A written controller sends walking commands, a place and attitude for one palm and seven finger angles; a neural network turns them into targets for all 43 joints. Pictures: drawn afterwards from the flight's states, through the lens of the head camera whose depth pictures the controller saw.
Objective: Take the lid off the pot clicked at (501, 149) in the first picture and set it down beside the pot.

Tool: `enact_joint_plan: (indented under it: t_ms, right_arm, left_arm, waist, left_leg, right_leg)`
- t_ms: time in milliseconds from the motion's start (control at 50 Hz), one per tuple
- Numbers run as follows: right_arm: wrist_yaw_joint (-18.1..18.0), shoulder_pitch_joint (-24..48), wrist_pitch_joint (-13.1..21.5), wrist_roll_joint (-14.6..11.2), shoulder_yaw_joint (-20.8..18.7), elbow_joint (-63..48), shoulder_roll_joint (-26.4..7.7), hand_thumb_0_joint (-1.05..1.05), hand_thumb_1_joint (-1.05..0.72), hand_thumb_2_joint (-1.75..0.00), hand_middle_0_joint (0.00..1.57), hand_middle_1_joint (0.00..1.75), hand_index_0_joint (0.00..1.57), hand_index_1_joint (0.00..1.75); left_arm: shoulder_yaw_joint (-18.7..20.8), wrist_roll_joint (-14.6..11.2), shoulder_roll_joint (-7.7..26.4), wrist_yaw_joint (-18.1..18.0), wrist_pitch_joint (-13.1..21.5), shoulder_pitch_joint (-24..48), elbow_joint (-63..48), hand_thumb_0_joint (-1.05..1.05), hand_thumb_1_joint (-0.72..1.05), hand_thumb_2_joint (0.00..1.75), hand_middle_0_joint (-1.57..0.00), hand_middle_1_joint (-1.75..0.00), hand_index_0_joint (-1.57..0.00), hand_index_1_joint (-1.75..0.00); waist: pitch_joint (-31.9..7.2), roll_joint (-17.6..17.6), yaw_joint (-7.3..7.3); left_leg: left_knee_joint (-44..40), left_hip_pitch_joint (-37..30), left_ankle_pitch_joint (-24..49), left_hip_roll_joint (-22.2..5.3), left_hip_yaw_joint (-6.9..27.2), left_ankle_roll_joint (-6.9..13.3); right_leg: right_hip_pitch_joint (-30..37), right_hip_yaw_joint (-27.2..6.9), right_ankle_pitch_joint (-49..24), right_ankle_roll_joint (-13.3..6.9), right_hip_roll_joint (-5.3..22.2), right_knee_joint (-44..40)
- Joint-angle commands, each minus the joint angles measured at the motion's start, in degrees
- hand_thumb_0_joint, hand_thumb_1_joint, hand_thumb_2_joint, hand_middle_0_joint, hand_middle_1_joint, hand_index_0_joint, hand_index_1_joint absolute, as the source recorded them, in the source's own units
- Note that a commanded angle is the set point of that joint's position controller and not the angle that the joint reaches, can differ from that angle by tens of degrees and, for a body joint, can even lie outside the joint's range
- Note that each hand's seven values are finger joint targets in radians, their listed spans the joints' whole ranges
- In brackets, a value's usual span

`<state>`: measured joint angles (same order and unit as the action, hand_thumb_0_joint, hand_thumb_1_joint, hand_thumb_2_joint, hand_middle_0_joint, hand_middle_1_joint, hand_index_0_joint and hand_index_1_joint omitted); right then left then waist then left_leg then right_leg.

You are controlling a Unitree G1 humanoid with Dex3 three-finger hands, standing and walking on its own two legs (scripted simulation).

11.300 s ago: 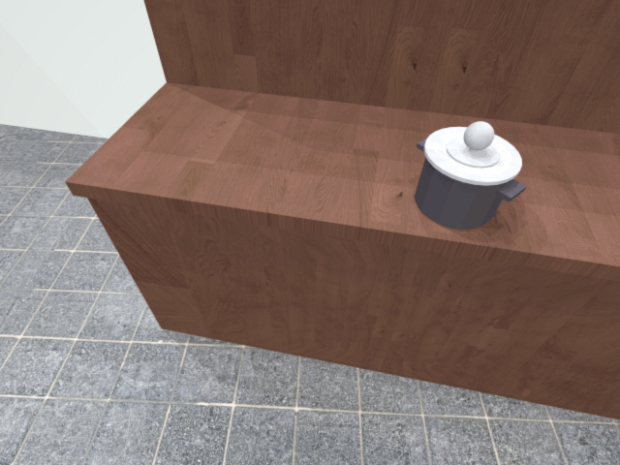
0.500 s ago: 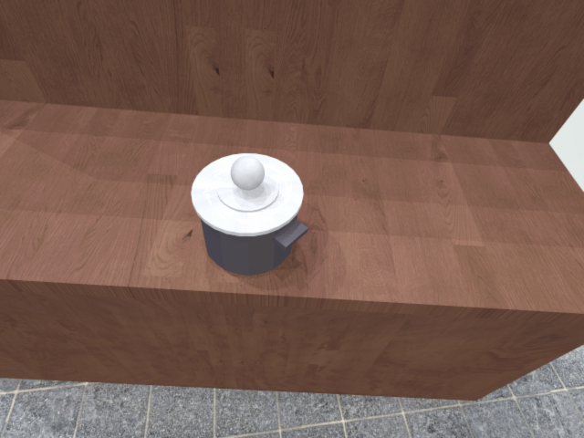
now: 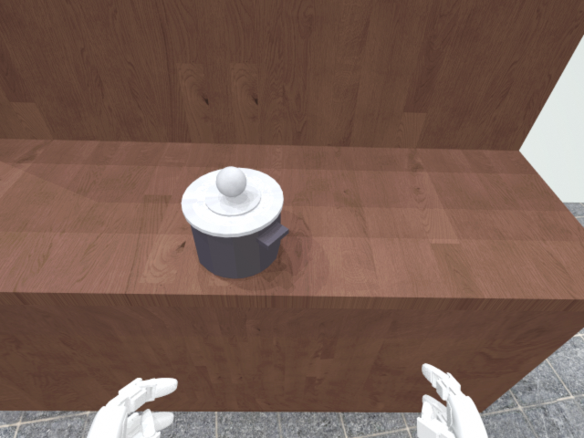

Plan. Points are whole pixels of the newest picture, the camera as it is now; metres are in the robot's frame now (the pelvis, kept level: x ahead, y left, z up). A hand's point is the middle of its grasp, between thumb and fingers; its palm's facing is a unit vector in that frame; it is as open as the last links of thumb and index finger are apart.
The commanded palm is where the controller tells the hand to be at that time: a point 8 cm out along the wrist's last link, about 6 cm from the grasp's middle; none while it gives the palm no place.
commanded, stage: lift the closed hand beside the body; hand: left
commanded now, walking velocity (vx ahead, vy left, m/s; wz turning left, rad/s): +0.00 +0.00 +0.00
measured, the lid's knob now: (231, 181) +0.49 +0.13 +0.11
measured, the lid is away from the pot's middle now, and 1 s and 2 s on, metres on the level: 0.00 0.00 0.00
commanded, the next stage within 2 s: raise the hand higher, near the body in 0.28 s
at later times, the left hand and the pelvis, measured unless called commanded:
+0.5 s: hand out of the picture +0.12 +0.21 +0.00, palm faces +0.27 -0.89 -0.36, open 3.1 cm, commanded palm +0.07 +0.24 +0.03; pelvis +0.00 -0.03 +0.00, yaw +2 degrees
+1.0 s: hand (109, 401) +0.15 +0.21 +0.06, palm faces +0.31 -0.86 -0.40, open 3.1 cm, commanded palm +0.11 +0.25 +0.10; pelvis +0.02 -0.03 +0.01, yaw +1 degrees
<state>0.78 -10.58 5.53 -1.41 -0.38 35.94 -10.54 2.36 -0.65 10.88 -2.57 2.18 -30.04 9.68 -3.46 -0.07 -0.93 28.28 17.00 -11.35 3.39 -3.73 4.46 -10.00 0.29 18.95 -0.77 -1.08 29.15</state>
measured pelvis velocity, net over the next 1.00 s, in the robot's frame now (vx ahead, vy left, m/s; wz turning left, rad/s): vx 0.02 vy -0.03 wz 0.03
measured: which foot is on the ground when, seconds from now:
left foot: down 0.00-1.00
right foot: down 0.00-1.00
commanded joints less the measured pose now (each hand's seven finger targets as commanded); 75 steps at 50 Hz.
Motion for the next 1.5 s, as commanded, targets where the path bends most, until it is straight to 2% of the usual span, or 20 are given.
enact_joint_plan:
  t_ms: [0,40,120,240,320,360,440,580,680,820,920,980,1120,1240,1260,1300,1320,1360,1420,1480]
  right_arm:
    - [-2.9,5.5,1.2,0.1,-1.1,-12.0,-8.0,0.0,-0.9,-0.9,0.2,0.3,0.2,0.3]
    - [-3.7,4.4,0.7,-0.1,-0.8,-12.1,-7.9,0.0,-0.9,-0.9,0.2,0.3,0.2,0.3]
    - [-4.6,4.3,1.4,0.1,-0.7,-14.0,-8.3,0.0,-0.9,-0.9,0.2,0.3,0.2,0.3]
    - [-5.6,5.4,1.3,0.3,-0.8,-12.6,-8.5,0.0,-0.9,-0.9,0.2,0.3,0.2,0.3]
    - [-5.5,6.4,2.2,0.6,-0.6,-12.6,-7.9,0.0,-0.9,-0.9,0.2,0.3,0.2,0.3]
    - [-5.4,6.5,2.6,0.7,-0.6,-12.3,-7.6,0.0,-0.9,-0.9,0.2,0.3,0.2,0.3]
    - [-5.2,7.1,1.9,0.4,-1.2,-11.0,-7.3,0.0,-0.9,-0.9,0.2,0.3,0.2,0.3]
    - [-5.4,7.5,2.3,0.4,-1.7,-10.1,-7.4,0.0,-0.9,-0.9,0.2,0.3,0.2,0.3]
    - [-5.1,7.3,2.0,0.2,-1.9,-10.3,-7.5,0.0,-0.9,-0.9,0.2,0.3,0.2,0.3]
    - [-5.2,7.3,1.4,0.2,-1.9,-11.1,-7.2,0.0,-0.9,-0.9,0.2,0.3,0.2,0.3]
    - [-4.7,7.1,1.1,0.2,-1.4,-12.1,-7.4,0.0,-0.9,-0.9,0.2,0.3,0.2,0.3]
    - [-4.6,7.2,0.8,0.4,-1.3,-11.9,-7.6,0.0,-0.9,-0.9,0.2,0.3,0.2,0.3]
    - [-4.4,7.3,0.2,0.4,-0.9,-12.4,-7.4,0.0,-0.9,-0.9,0.2,0.3,0.2,0.3]
    - [-4.2,7.2,1.0,0.4,-0.5,-12.4,-7.4,0.0,-0.9,-0.9,0.2,0.3,0.2,0.3]
    - [-3.8,8.5,-1.8,1.2,0.1,-13.1,-11.4,0.0,-0.9,-0.9,0.2,0.3,0.2,0.3]
    - [-3.0,9.4,-4.2,1.2,-0.1,-14.7,-9.1,0.0,-0.9,-0.9,0.2,0.3,0.2,0.3]
    - [-2.6,9.2,-5.2,0.9,-0.6,-13.9,-9.0,0.0,-0.9,-0.9,0.2,0.3,0.2,0.3]
    - [-1.8,10.6,-8.8,0.7,-0.7,-14.3,-9.9,0.0,-0.9,-0.9,0.2,0.3,0.2,0.3]
    - [-1.2,13.8,-11.3,0.0,-0.5,-16.1,-10.4,0.0,-0.9,-0.9,0.2,0.3,0.2,0.3]
    - [-1.1,16.5,-10.6,-1.3,-0.6,-15.7,-10.2,0.0,-0.9,-0.9,0.2,0.3,0.2,0.3]
  left_arm:
    - [6.0,-0.6,10.3,-1.8,4.3,6.9,-17.2,0.0,0.9,0.9,-0.99,-1.16,-0.99,-1.16]
    - [4.1,-1.0,7.6,-1.8,4.1,5.8,-13.1,0.0,0.9,0.9,-1.08,-1.26,-1.08,-1.26]
    - [3.4,-1.8,8.3,-1.6,4.8,2.5,-19.6,0.0,0.9,0.9,-1.26,-1.45,-1.26,-1.45]
    - [7.1,-1.9,10.7,-2.2,4.7,0.0,-16.4,0.0,0.9,0.9,-1.3,-1.5,-1.3,-1.5]
    - [9.7,-1.7,13.3,-2.4,5.3,-3.5,-23.5,0.0,0.9,0.9,-1.3,-1.5,-1.3,-1.5]
    - [9.6,-1.5,12.8,-2.4,5.0,-6.3,-24.6,0.0,0.9,0.9,-1.3,-1.5,-1.3,-1.5]
    - [8.4,-1.3,10.0,-1.9,4.1,-10.3,-20.5,0.0,0.9,0.9,-1.3,-1.5,-1.3,-1.5]
    - [13.5,-1.1,15.6,-2.6,5.2,-9.6,-28.1,0.0,0.9,0.9,-1.3,-1.5,-1.3,-1.5]
    - [12.0,-1.1,13.5,-2.3,5.4,-11.1,-30.7,0.0,0.9,0.9,-1.3,-1.5,-1.3,-1.5]
    - [14.5,-1.5,15.2,-2.7,5.4,-10.4,-33.2,0.0,0.9,0.9,-1.3,-1.5,-1.3,-1.5]
    - [12.6,-1.6,13.9,-2.2,5.9,-8.2,-37.7,0.0,0.9,0.9,-1.3,-1.5,-1.3,-1.5]
    - [15.2,-1.7,16.3,-2.8,5.5,-7.2,-39.2,0.0,0.9,0.9,-1.3,-1.5,-1.3,-1.5]
    - [14.2,-2.2,14.7,-2.5,6.0,-4.4,-40.0,0.0,0.9,0.9,-1.3,-1.5,-1.3,-1.5]
    - [15.5,-2.4,16.2,-3.3,6.8,-1.8,-44.5,0.0,0.9,0.9,-1.3,-1.5,-1.3,-1.5]
    - [11.8,22.1,29.1,-4.5,2.6,3.7,-48.9,0.0,0.88,0.89,-1.28,-1.49,-1.28,-1.49]
    - [11.8,23.1,24.0,-5.8,-2.0,4.9,-50.6,0.0,0.83,0.88,-1.23,-1.45,-1.23,-1.45]
    - [10.8,28.9,24.0,-5.7,-3.5,0.7,-45.1,0.0,0.8,0.89,-1.21,-1.43,-1.21,-1.43]
    - [12.7,35.9,28.0,-4.6,-6.5,-4.1,-41.3,0.0,0.74,0.91,-1.18,-1.36,-1.18,-1.36]
    - [12.2,42.9,32.8,-2.4,-8.3,3.4,-44.1,0.0,0.64,0.97,-1.18,-1.18,-1.18,-1.18]
    - [10.2,45.8,35.2,1.1,-8.4,13.3,-43.1,0.0,0.54,1.04,-1.15,-1.07,-1.15,-1.07]
  waist:
    - [6.1,8.8,0.99]
    - [7.3,6.4,0.56]
    - [0.9,3.8,1.41]
    - [6.3,-1.0,1.81]
    - [2.2,5.1,3.59]
    - [0.5,5.3,3.99]
    - [4.8,-0.6,3.34]
    - [2.4,0.7,4.24]
    - [1.5,2.7,4.17]
    - [2.8,-0.2,4.32]
    - [1.8,3.8,3.93]
    - [1.6,3.6,4.32]
    - [2.5,1.0,3.79]
    - [0.8,3.9,4.13]
    - [0.4,8.3,4.23]
    - [0.7,8.3,3.97]
    - [0.5,6.9,5.17]
    - [-2.3,3.8,6.4]
    - [-6.9,3.5,6.16]
    - [-7.4,5.6,4.97]
  left_leg:
    - [-6.6,-5.4,-8.1,-5.5,7.0,-3.9]
    - [-6.1,-6.4,-10.5,-5.0,7.0,-3.3]
    - [-4.6,-10.7,-7.2,-4.2,6.2,-2.5]
    - [-3.4,-9.8,-4.1,-3.5,5.0,-2.1]
    - [-4.0,-12.8,1.4,-3.6,4.9,-2.1]
    - [-4.4,-13.5,4.7,-3.8,4.9,-2.0]
    - [-4.1,-12.1,5.9,-4.1,4.5,-1.6]
    - [-3.9,-14.9,9.6,-3.8,4.2,-1.4]
    - [-3.9,-16.7,12.6,-3.9,4.0,-1.4]
    - [-5.1,-16.9,13.0,-4.4,4.2,-1.5]
    - [-5.1,-18.3,14.3,-4.6,4.3,-1.6]
    - [-4.9,-18.2,14.9,-4.6,4.7,-1.8]
    - [-5.6,-17.7,12.3,-5.0,4.9,-1.9]
    - [-6.0,-18.3,11.8,-5.4,5.6,-2.3]
    - [-3.6,-12.5,15.2,-3.9,4.2,-1.4]
    - [-3.1,-10.6,17.4,-4.0,3.8,-2.0]
    - [-2.8,-10.6,15.3,-4.1,3.9,-2.0]
    - [-2.5,-8.8,13.1,-3.8,3.8,-2.0]
    - [-2.0,-8.7,9.9,-3.8,4.3,-1.7]
    - [-2.2,-10.4,6.7,-3.9,6.2,-1.1]
  right_leg:
    - [-10.5,1.0,-2.3,-0.8,1.7,-8.4]
    - [-11.5,0.8,0.2,-0.8,1.4,-9.6]
    - [-8.9,0.0,0.6,-0.7,1.7,-11.5]
    - [-10.0,-1.2,2.1,-0.4,2.2,-15.2]
    - [-5.7,-1.2,-3.8,-0.9,2.6,-14.3]
    - [-3.7,-0.6,-7.7,-0.8,2.5,-13.1]
    - [-5.1,-0.2,-10.1,-0.1,2.3,-13.4]
    - [-3.4,-0.8,-14.5,0.1,2.6,-13.7]
    - [-2.7,-0.4,-18.0,0.2,2.6,-13.1]
    - [-2.5,0.3,-17.9,0.1,2.3,-13.3]
    - [-2.2,0.3,-18.3,0.0,2.3,-13.1]
    - [-1.8,0.3,-18.6,-0.2,2.0,-13.1]
    - [-2.4,0.6,-15.7,-0.1,2.0,-13.5]
    - [-1.5,0.5,-13.9,-0.4,2.0,-13.2]
    - [-6.9,-2.6,-16.4,-0.8,0.4,-9.2]
    - [-5.9,0.3,-17.4,-1.7,0.7,-7.8]
    - [-6.6,-0.6,-14.6,-1.8,0.2,-7.2]
    - [-5.6,-1.8,-13.2,-2.0,-0.4,-6.7]
    - [-4.1,-2.9,-10.7,-1.5,0.1,-6.2]
    - [-5.2,-3.3,-8.3,-1.0,0.4,-7.4]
